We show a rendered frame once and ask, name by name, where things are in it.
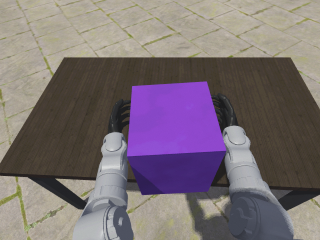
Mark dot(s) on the table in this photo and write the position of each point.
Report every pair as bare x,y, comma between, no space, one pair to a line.
64,133

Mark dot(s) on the left robot hand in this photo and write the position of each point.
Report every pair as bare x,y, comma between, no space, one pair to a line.
115,121

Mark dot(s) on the robot left forearm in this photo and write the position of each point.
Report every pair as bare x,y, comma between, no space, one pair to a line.
112,176

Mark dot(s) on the right robot upper arm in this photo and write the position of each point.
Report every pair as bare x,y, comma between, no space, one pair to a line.
255,219

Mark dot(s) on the carton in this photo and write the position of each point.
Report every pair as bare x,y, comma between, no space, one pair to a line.
175,144

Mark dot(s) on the robot right forearm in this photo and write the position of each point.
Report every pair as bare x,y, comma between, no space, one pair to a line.
241,168

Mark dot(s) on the left robot upper arm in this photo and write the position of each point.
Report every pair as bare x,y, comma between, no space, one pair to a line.
109,223

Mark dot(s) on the right robot hand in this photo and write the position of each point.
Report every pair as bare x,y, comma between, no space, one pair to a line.
227,115

